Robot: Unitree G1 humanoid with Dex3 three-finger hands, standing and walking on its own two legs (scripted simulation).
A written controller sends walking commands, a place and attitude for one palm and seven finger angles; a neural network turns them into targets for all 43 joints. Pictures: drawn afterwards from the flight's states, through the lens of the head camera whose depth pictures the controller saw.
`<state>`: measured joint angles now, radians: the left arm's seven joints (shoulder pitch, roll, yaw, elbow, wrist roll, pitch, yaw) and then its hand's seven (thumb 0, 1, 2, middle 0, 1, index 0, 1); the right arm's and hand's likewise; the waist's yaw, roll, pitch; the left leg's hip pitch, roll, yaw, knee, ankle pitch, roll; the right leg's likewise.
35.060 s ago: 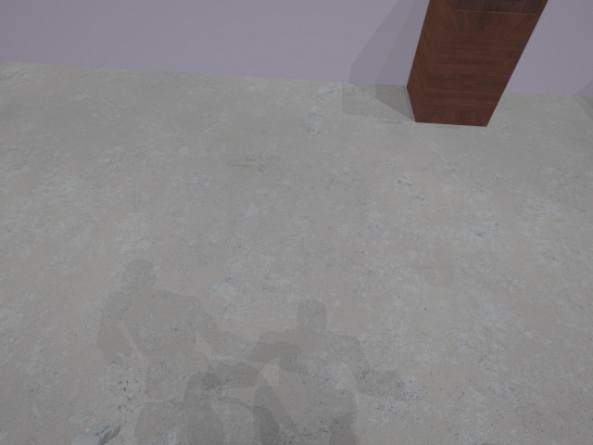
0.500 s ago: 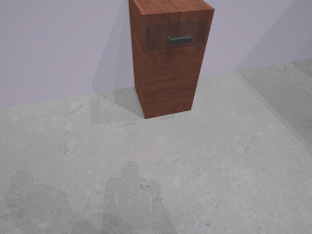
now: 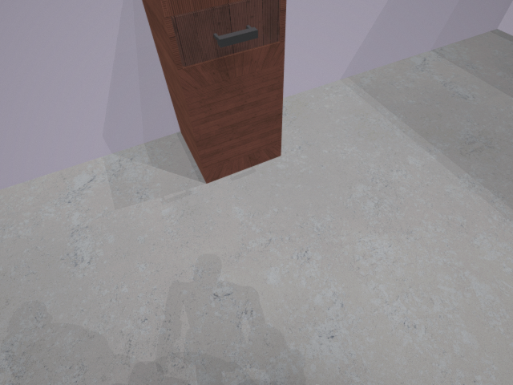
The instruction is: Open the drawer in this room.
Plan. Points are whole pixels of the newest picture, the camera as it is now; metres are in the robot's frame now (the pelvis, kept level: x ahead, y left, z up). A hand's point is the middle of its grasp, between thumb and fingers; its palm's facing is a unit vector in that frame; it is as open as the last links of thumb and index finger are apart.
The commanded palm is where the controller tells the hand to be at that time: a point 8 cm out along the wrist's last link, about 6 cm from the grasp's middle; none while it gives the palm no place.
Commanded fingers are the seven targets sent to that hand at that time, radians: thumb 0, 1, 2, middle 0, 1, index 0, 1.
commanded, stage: walk to a spot facing it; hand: left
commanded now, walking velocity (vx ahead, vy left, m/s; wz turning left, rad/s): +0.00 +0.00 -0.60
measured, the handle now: (235, 34) +1.17 +0.17 -0.03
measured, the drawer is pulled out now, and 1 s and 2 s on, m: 0.00 0.00 0.00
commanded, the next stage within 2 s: none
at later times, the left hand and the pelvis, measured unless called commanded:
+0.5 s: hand out of the picture +0.10 +0.25 -0.16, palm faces -0.17 -0.97 -0.20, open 7.4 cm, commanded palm none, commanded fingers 0.00 0.90 0.90 -0.20 -0.30 -0.20 -0.30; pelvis +0.01 +0.05 +0.02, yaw -16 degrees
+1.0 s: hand (267, 275) +0.35 +0.02 -0.15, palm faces -0.65 -0.75 -0.11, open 7.4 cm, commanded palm none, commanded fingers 0.00 0.90 0.90 -0.20 -0.30 -0.20 -0.30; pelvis +0.12 -0.02 +0.01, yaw -35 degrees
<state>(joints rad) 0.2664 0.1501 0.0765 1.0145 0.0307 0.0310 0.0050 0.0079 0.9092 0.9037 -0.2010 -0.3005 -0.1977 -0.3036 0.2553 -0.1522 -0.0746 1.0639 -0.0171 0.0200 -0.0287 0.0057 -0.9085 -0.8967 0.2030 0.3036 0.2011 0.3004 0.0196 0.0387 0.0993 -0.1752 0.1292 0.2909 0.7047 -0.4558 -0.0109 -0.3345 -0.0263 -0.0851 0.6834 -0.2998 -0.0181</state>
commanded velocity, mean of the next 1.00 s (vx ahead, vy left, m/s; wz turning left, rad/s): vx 0.24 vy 0.00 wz -0.57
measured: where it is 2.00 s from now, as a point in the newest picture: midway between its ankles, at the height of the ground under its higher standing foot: (353, 326)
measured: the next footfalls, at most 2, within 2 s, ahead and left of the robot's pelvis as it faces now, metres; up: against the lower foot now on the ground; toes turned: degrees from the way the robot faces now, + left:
left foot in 0.44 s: +0.06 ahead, +0.14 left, +0.00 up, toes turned -13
right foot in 1.04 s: +0.20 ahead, -0.18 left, +0.00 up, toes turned -44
